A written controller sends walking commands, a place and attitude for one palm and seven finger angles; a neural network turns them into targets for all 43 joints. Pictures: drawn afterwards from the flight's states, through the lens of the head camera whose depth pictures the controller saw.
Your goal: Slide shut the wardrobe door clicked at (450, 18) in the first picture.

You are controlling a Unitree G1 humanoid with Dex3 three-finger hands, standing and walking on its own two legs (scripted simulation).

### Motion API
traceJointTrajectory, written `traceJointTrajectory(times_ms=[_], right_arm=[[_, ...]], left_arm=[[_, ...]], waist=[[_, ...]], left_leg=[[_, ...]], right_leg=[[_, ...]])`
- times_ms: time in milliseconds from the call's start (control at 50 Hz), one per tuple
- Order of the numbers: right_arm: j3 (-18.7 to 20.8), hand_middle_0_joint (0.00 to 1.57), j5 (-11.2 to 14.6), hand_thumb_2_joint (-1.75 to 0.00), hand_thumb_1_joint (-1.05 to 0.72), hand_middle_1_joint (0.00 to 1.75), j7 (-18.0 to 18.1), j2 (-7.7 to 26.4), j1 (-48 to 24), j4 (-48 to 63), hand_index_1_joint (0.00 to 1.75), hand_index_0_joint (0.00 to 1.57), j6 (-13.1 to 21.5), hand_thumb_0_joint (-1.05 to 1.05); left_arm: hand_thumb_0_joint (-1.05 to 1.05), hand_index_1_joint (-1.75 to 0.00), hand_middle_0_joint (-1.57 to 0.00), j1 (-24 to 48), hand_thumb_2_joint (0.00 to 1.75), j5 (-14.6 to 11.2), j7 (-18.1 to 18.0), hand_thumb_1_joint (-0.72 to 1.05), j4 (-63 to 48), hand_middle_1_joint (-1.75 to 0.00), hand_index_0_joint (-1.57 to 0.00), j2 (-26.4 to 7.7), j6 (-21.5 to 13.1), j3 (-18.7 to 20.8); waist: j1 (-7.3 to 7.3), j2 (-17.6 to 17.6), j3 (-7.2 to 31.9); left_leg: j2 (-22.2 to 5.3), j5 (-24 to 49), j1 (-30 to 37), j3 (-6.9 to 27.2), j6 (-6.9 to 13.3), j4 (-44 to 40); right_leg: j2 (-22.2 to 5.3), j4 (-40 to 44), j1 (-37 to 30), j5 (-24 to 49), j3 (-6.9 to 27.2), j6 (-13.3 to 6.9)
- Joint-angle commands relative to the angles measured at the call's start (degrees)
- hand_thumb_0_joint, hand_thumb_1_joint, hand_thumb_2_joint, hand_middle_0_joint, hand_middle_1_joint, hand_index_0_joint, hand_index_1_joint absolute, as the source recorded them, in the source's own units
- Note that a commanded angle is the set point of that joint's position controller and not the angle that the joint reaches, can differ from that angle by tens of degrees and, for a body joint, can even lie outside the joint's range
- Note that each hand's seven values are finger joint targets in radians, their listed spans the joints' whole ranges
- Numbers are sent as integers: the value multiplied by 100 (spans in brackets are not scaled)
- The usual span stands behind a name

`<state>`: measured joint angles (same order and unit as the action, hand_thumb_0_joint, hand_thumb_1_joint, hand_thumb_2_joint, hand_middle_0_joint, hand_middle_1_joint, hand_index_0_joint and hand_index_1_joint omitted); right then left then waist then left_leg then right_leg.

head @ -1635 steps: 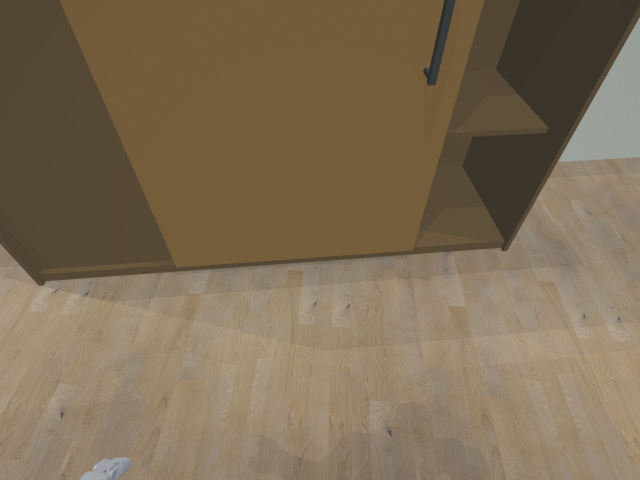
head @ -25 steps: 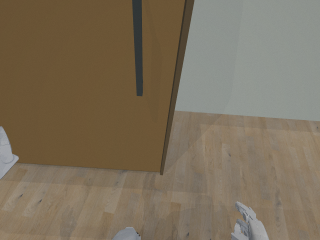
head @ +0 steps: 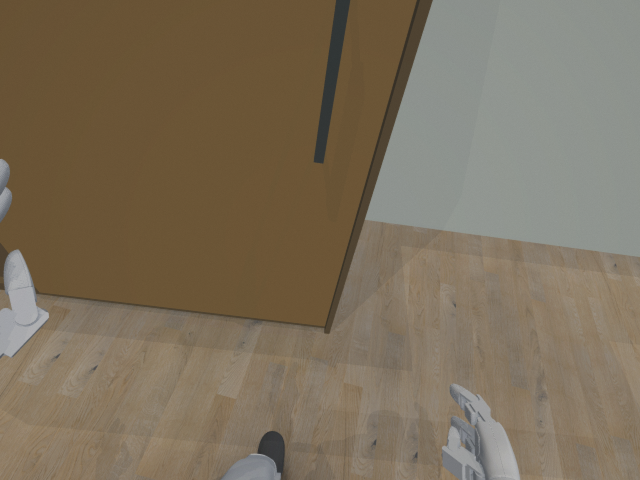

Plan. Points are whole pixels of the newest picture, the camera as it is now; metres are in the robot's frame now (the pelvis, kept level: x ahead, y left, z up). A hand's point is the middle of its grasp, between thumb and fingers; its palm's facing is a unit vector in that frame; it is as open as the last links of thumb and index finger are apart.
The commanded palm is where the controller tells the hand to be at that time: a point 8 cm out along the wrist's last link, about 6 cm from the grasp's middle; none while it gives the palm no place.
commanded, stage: stop stepping back and stand still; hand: left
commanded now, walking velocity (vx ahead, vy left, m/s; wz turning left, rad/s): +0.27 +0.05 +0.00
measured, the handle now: (332, 69) +0.66 +0.08 +0.19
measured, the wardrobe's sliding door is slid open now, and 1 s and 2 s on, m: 0.00 0.00 0.00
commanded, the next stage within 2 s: let the arm hang, fingers relaxed in 1.00 s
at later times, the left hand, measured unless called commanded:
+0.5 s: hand out of the picture +0.12 +0.30 +0.20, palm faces +0.38 -0.78 -0.50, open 7.4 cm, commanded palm +0.07 +0.33 +0.19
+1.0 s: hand out of the picture +0.14 +0.31 +0.20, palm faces +0.45 -0.76 -0.48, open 7.4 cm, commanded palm +0.07 +0.34 +0.19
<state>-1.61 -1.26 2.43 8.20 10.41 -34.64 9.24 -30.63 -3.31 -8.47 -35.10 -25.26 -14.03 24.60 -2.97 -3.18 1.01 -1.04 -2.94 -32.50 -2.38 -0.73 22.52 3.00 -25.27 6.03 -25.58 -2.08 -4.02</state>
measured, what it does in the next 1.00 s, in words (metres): steps on the spot: left foot, then right foot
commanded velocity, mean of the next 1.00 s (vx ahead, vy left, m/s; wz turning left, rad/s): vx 0.12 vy -0.04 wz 0.00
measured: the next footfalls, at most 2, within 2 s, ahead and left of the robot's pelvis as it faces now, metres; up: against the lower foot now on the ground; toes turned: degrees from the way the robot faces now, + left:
left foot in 0.14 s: +0.07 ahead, +0.10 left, +0.00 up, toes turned +0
right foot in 0.54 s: -0.07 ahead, -0.06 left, +0.00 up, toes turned -2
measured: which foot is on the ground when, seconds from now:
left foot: up 0.00-0.12, down 0.14-0.52, up 0.54-0.74, down 0.76-1.00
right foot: down 0.00-0.16, up 0.18-0.52, down 0.54-1.00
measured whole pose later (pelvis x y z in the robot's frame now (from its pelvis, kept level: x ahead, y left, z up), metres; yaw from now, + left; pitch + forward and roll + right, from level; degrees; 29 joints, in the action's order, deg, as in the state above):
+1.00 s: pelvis -0.07 +0.04 +0.01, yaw +0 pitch +0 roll +0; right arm -2.1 0.4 2.3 9.3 12.7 -35.3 7.7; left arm -28.4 -2.1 -8.6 -28.7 -25.5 -13.0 26.8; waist 0.9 -0.7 -0.5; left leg -5.0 -14.8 -19.3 -2.3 -1.5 36.1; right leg 0.1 -32.8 12.3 -20.5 -3.9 -1.5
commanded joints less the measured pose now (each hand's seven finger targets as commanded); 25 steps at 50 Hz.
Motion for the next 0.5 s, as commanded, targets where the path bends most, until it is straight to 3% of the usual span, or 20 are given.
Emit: traceJointTrajectory(times_ms=[0, 20, 40, 60, 80, 100, 120, 140, 160, 180, 200, 220, 240, 260, 300, 320, 360, 440, 460, 480], right_arm=[[351, 20, -80, -90, -90, 30, 216, 928, -424, 510, 30, 20, 96, 0], [289, 20, 55, -90, -90, 30, 239, 828, -298, 475, 30, 20, 103, 0], [384, 20, 136, -90, -90, 30, 281, 993, -322, 501, 30, 20, 109, 0], [357, 20, 157, -90, -90, 30, 304, 1028, -443, 505, 30, 20, 103, 0], [284, 20, 151, -90, -90, 30, 320, 980, -468, 443, 30, 20, 77, 0], [288, 20, 147, -90, -90, 30, 348, 1078, -365, 381, 30, 20, 82, 0], [287, 20, 145, -90, -90, 30, 360, 1204, -245, 408, 30, 20, 136, 0], [282, 20, 135, -90, -90, 30, 349, 1259, -215, 512, 30, 20, 206, 0], [253, 20, 133, -90, -90, 30, 318, 1117, -186, 606, 30, 20, 258, 0], [169, 20, 37, -90, -90, 30, 303, 949, -219, 592, 30, 20, 327, 0], [222, 20, -7, -90, -90, 30, 233, 1006, -235, 573, 30, 20, 338, 0], [296, 20, 16, -90, -90, 30, 171, 1042, -206, 607, 30, 20, 332, 0], [313, 20, 42, -90, -90, 30, 114, 1033, -254, 654, 30, 20, 323, 0], [326, 20, 54, -90, -90, 30, 66, 1057, -320, 684, 30, 20, 307, 0], [292, 20, 59, -90, -90, 30, 26, 1017, -430, 752, 30, 20, 255, 0], [295, 20, 34, -90, -90, 30, 25, 1022, -451, 767, 30, 20, 185, 0], [313, 20, 2, -90, -90, 30, 95, 1002, -354, 747, 30, 20, 56, 0], [370, 20, -4, -90, -90, 30, 319, 989, -228, 674, 30, 20, -116, 0], [402, 20, -9, -90, -90, 30, 335, 1011, -237, 637, 30, 20, -155, 0], [428, 20, 39, -90, -90, 30, 308, 987, -102, 582, 30, 20, -195, 0]], left_arm=[[0, -30, -20, 1144, 90, -141, -182, 90, -1485, -30, -20, -1644, -133, 1111], [0, -30, -20, 1043, 90, -113, -73, 90, -724, -30, -20, -1212, 35, 843], [0, -30, -20, 1115, 90, -56, -3, 90, -316, -30, -20, -805, 123, 513], [0, -30, -20, 1168, 90, -23, -9, 90, -46, -30, -20, -757, 178, 463], [0, -30, -20, 1299, 90, -3, 21, 90, 237, -30, -20, -677, 252, 323], [0, -30, -20, 1549, 90, 44, 21, 90, 256, -30, -20, -635, 208, 239], [0, -30, -20, 1663, 90, 61, -13, 90, 191, -30, -20, -699, 161, 292], [0, -30, -20, 1981, 90, 85, -53, 90, -147, -30, -20, -661, 71, 121], [0, -30, -20, 2089, 90, 132, -71, 90, -267, -30, -20, -758, -15, 165], [0, -30, -20, 1788, 90, 102, -51, 90, -353, -30, -20, -983, -98, 380], [0, -30, -20, 1753, 90, 66, -17, 90, -919, -30, -20, -1082, -146, 392], [0, -30, -20, 1249, 90, 68, -19, 90, -1048, -30, -20, -1071, -146, 487], [0, -30, -20, 701, 90, 59, -2, 90, -1195, -30, -20, -945, -130, 473], [0, -30, -20, 247, 90, 64, 1, 90, -1289, -30, -20, -835, -88, 460], [0, -30, -20, -483, 90, 90, -27, 90, -1350, -30, -20, -863, -65, 600], [0, -30, -20, -551, 90, 145, -59, 90, -1256, -30, -20, -852, -45, 616], [0, -30, -20, -431, 90, 205, -128, 90, -865, -30, -20, -908, -8, 720], [0, -30, -20, 131, 90, 174, -209, 90, -2, -30, -20, -996, 236, 754], [0, -30, -20, 158, 90, 182, -187, 90, 180, -30, -20, -1014, 311, 725], [0, -30, -20, 166, 90, 176, -142, 90, 314, -30, -20, -878, 374, 573]], waist=[[232, -192, 466], [276, -780, 462], [363, -824, -178], [377, -589, -464], [460, -127, -573], [476, 858, -595], [444, 1905, -328], [477, 2906, -208], [475, 2538, -308], [469, 2099, -170], [433, 1294, 257], [368, 755, 495], [307, 554, 648], [267, 847, 638], [198, 1809, 609], [199, 2212, 382], [245, 2360, 88], [198, 1293, 286], [170, 760, 362], [251, -108, 443]], left_leg=[[36, -1529, 1602, 511, -234, 4179], [40, -1487, 1213, 695, -191, 4065], [-117, -1317, 1004, 645, -86, 3500], [-319, -1404, 1263, 660, 13, 2727], [-235, -1375, 1650, 450, 55, 1684], [-156, -1278, 2002, 442, 89, 814], [-490, -1307, 2203, 1123, 229, -117], [-1257, -1645, 2366, 2567, 425, -805], [-1608, -2357, 2075, 3270, 817, -1252], [-1740, -1831, 2594, 3681, 647, -1332], [-1735, -1936, 2542, 3788, 379, -1397], [-1667, -2072, 2426, 3404, 326, -1381], [-1514, -2308, 2263, 2723, 321, -1397], [-1250, -2776, 1815, 2049, 275, -1563], [-913, -3324, 1216, 1294, 17, -1844], [-859, -3656, 757, 1106, -30, -2040], [-923, -3940, 263, 970, 46, -2180], [-834, -3501, 528, 850, -16, -1340], [-574, -3262, 315, 526, -28, -473], [-162, -2698, 372, 59, 100, 1083]], right_leg=[[-2381, 1594, 2438, 742, 1529, -1132], [-2026, 1352, 2248, -304, 1277, -890], [-1722, 1189, 2171, -141, 1163, -687], [-1687, 934, 2219, 111, 991, -580], [-1456, 386, 2311, -24, 703, -305], [-1109, -237, 2225, 150, 436, -107], [-578, -1155, 2089, 60, 177, 149], [-105, -2074, 2387, -428, 1, 336], [-6, -2723, 2458, -764, 297, 321], [-78, -3169, 2963, -624, 400, 247], [-150, -3431, 2714, -462, 575, 266], [-188, -3390, 2398, -187, 640, 278], [-219, -3176, 2059, 134, 517, 298], [-158, -3043, 1634, 458, 257, 318], [12, -2743, 1069, 657, -233, 311], [89, -2633, 800, 625, -431, 287], [154, -2124, 382, 298, -678, 234], [244, -169, -571, -454, -843, 59], [-10, 370, -930, -302, -503, -78], [-755, 763, -586, -197, 394, -391]])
